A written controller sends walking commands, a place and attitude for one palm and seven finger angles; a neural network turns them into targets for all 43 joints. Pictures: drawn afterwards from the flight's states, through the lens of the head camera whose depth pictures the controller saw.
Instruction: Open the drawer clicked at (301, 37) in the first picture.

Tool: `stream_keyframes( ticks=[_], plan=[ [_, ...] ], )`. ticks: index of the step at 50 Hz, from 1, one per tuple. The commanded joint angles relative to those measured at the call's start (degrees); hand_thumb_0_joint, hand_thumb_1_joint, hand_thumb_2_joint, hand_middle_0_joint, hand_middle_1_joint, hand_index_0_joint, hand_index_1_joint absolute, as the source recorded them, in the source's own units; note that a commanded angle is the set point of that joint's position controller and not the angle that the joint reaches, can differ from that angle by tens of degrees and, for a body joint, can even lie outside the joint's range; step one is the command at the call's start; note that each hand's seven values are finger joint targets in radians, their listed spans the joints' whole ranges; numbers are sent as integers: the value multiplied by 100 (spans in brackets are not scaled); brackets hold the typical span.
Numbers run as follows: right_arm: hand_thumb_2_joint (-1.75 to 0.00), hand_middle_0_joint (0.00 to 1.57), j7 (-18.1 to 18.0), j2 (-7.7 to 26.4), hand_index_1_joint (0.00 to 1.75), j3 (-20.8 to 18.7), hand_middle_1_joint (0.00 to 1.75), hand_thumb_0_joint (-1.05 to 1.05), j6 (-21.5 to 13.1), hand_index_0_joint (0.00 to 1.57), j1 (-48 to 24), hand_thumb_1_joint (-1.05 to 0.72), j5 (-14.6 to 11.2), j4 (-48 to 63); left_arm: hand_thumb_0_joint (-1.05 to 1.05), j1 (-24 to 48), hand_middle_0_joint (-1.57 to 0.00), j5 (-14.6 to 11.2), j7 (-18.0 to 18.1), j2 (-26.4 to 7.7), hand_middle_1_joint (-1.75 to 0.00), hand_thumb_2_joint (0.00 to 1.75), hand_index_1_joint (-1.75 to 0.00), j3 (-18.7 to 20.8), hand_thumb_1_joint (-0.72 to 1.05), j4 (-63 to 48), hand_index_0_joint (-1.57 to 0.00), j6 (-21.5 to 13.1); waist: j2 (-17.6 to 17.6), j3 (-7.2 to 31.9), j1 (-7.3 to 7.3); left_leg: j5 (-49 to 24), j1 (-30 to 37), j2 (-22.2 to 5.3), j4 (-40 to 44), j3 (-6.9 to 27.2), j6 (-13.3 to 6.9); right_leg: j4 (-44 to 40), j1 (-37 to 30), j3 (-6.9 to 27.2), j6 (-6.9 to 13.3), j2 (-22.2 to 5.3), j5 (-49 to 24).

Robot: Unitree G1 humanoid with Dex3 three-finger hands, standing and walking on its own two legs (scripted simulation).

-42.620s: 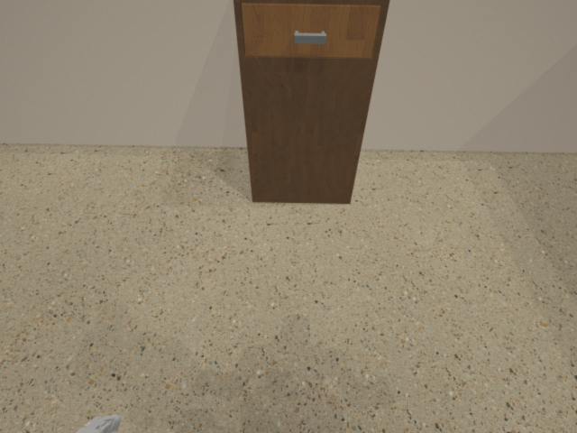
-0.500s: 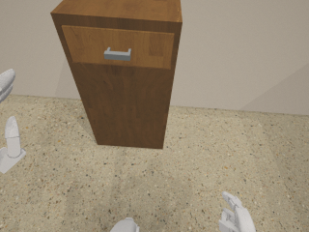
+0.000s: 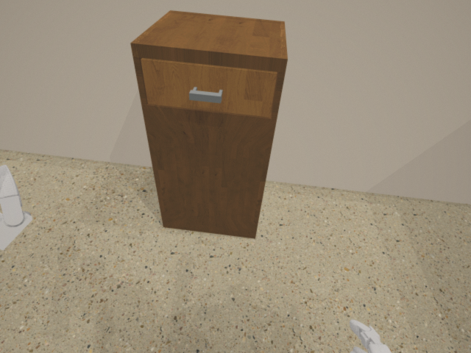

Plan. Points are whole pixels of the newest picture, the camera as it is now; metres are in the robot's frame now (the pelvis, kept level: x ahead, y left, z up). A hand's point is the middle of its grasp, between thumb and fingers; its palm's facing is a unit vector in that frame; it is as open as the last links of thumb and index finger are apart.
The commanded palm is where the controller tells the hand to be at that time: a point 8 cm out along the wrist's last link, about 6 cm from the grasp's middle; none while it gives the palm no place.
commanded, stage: stop stepping back and stand still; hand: left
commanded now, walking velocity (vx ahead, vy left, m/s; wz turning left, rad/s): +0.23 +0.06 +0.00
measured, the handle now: (206, 93) +0.88 +0.18 +0.04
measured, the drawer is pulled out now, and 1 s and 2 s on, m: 0.00 0.00 0.00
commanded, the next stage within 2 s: let the arm hang, fingers relaxed in 0.88 s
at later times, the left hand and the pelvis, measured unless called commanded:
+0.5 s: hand (34, 229) +0.17 +0.24 +0.22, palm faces +0.49 -0.74 -0.46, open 7.4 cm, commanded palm +0.10 +0.28 +0.23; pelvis -0.02 +0.00 -0.01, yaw +1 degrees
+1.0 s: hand (67, 221) +0.21 +0.24 +0.20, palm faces +0.37 -0.78 -0.51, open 7.4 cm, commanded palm none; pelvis +0.01 +0.00 +0.00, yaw +0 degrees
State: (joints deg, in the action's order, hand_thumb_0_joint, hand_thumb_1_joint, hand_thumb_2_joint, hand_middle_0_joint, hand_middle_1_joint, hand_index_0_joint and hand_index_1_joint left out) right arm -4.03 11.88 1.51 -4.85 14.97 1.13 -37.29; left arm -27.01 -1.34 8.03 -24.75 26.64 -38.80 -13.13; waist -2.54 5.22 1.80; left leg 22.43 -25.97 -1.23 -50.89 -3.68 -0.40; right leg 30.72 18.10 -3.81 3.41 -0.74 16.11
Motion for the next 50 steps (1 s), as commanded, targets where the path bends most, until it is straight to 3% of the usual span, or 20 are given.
stream_keyframes(
  ticks=[1, 3, 5, 6, 9, 14, 17, 18, 19, 20, 21, 22, 25, 28, 30, 34, 42, 48, 49, 50],
  plan=[
    [-90, 20, -192, 589, 30, -237, 30, 0, -371, 20, -651, -90, -35, 894, 0, 915, -20, -2, 111, -559, -30, 90, -30, 33, 90, 154, -20, -64, -298, -662, -329, 281, 1050, -100, 1484, -261, -114, -1657, 1367, 1062, 335, -1164, 3047],
    [-90, 20, -231, 747, 30, -286, 30, 0, -410, 20, -585, -90, -49, 992, 0, 1080, -20, -30, 129, -599, -30, 90, -30, -24, 90, -105, -20, -59, 322, -732, -361, 1181, 981, -271, 2546, 372, -304, -687, 1176, 785, 108, -721, 2783],
    [-90, 20, -174, 886, 30, -340, 30, 0, -454, 20, -617, -90, -70, 1218, 0, 1000, -20, 35, 167, -645, -30, 90, -30, 95, 90, -841, -20, -122, 2178, -682, -323, 2955, 848, -1887, 4191, 2884, -971, 2259, 1520, -244, -397, 266, 1466],
    [-90, 20, -121, 717, 30, -362, 30, 0, -525, 20, -680, -90, -38, 1244, 0, 904, -20, 87, 160, -826, -30, 90, -30, 261, 90, -1023, -20, -153, 1767, -620, -348, 2523, 360, -2017, 4402, 3010, -1150, 3298, 1345, 48, -367, 112, 1220],
    [-90, 20, 52, 711, 30, -411, 30, 0, -656, 20, -748, -90, -104, 1220, 0, 177, -20, 74, 107, -1052, -30, 90, -30, 501, 90, -1812, -20, -242, 997, -272, -238, 1470, 865, -1783, 4041, 2250, -1034, 3368, 1578, 337, -382, -186, 632],
    [-90, 20, 16, 654, 30, -273, 30, 0, -707, 20, -759, -90, -14, 1089, 0, -174, -20, 29, 224, -1024, -30, 90, -30, 590, 90, -1843, -20, -188, 1872, -393, -225, 764, 355, -1366, 3999, 1039, -647, 1356, 131, -361, -402, 19, 877],
    [-90, 20, -33, 663, 30, -303, 30, 0, -546, 20, -674, -90, -19, 992, 0, -18, -20, 8, 268, -994, -30, 90, -30, 694, 90, -973, -20, -51, 1213, -141, -183, 1078, -199, -1006, 3087, 506, -355, -297, -1385, -549, -294, 126, 800],
    [-90, 20, -18, 624, 30, -333, 30, 0, -481, 20, -606, -90, -62, 949, 0, 13, -20, 7, 251, -959, -30, 90, -30, 668, 90, -675, -20, 1, 408, -158, -193, 816, -385, -639, 2010, 164, -206, -890, -1466, 167, -65, -290, 781],
    [-90, 20, 15, 549, 30, -334, 30, 0, -407, 20, -573, -90, -116, 962, 0, -130, -20, -31, 222, -1016, -30, 90, -30, 665, 90, -380, -20, 74, -799, -135, -227, 400, -847, -173, 525, 45, -39, -1747, -1345, 2193, 469, -1434, 1015],
    [-90, 20, -9, 617, 30, -331, 30, 0, -422, 20, -826, -90, -127, 964, 0, 282, -20, -168, 200, -1203, -30, 90, -30, 780, 90, -524, -20, 14, -1123, -425, -141, 424, -1180, -81, -497, 190, 41, -1949, -1175, 2873, 755, -2060, -258],
    [-90, 20, -14, 652, 30, -325, 30, 0, -471, 20, -757, -90, -47, 816, 0, 524, -20, -143, 216, -1396, -30, 90, -30, 972, 90, -431, -20, -146, -683, -354, -228, 293, -1256, -163, -740, 196, 120, -1684, -1403, 2326, 817, -2097, -1882],
    [-90, 20, 41, 579, 30, -341, 30, 0, -499, 20, -505, -90, -89, 727, 0, 434, -20, -80, 201, -1139, -30, 90, -30, 848, 90, -187, -20, -147, -698, 221, -307, 258, -680, -267, -355, 359, 113, -1428, -1243, 1846, 706, -1890, -1166],
    [-90, 20, 21, 546, 30, -343, 30, 0, -382, 20, -877, -90, -161, 985, 0, -78, -20, -105, 118, -748, -30, 90, -30, 541, 90, -591, -20, -68, -765, -125, -221, -316, 1, -195, 986, -22, 61, -1017, -1007, 937, 520, -1326, -2049],
    [-90, 20, -33, 560, 30, -307, 30, 0, -431, 20, -776, -90, -121, 1005, 0, -152, -20, -125, 131, -698, -30, 90, -30, 399, 90, -1060, -20, -153, -124, -159, -299, -1408, 1102, -60, 2407, -10, -16, -704, -637, 474, 53, -875, -1570],
    [-90, 20, -79, 771, 30, -399, 30, 0, -467, 20, -824, -90, -117, 1180, 0, -45, -20, -104, 132, -825, -30, 90, -30, 437, 90, -1589, -20, -207, 1030, -50, -175, -2401, 1488, -865, 2691, 1062, -297, -29, -260, 155, -372, -347, -790],
    [-90, 20, -48, 661, 30, -317, 30, 0, -578, 20, -683, -90, -58, 1193, 0, -108, -20, -14, 152, -1123, -30, 90, -30, 692, 90, -2036, -20, -331, 1873, 88, -156, -3399, 1674, -1117, 2911, 1233, -318, 417, -75, -100, -404, -14, 344],
    [-90, 20, 71, 605, 30, -325, 30, 0, -404, 20, -561, -90, -204, 1164, 0, -724, -20, -210, 132, -908, -30, 90, -30, 850, 90, -884, -20, -211, 81, 759, -328, -3173, 1314, -419, 1751, 179, 67, -561, -1397, 632, -154, -689, -3647],
    [-90, 20, 35, 594, 30, -277, 30, 0, -223, 20, -738, -90, -207, 1262, 0, -724, -20, -240, 52, -846, -30, 90, -30, 700, 90, -841, -20, -79, 171, 456, -294, -3019, 1422, -453, 2152, 267, -3, -711, -1011, 391, -295, -533, -2686],
    [-90, 20, 430, 1420, 30, -592, 30, 0, -701, 20, -1101, -90, -305, -21, 0, -133, -20, 192, -654, 195, -30, 90, -30, -2156, 90, 3865, -20, 589, 509, -108, -545, -3769, 1418, -651, 1576, 529, -64, 266, 165, 107, -175, -751, -2598],
    [-90, 20, 467, 1660, 30, -690, 30, 0, -376, 20, -784, -90, -177, -185, 0, 165, -20, 316, -777, 161, -30, 90, -30, -1997, 90, 4039, -20, 1128, 746, 43, -420, -3362, 1195, -804, 1939, 679, -188, 306, 117, 196, -302, -600, -1395]
  ],
)
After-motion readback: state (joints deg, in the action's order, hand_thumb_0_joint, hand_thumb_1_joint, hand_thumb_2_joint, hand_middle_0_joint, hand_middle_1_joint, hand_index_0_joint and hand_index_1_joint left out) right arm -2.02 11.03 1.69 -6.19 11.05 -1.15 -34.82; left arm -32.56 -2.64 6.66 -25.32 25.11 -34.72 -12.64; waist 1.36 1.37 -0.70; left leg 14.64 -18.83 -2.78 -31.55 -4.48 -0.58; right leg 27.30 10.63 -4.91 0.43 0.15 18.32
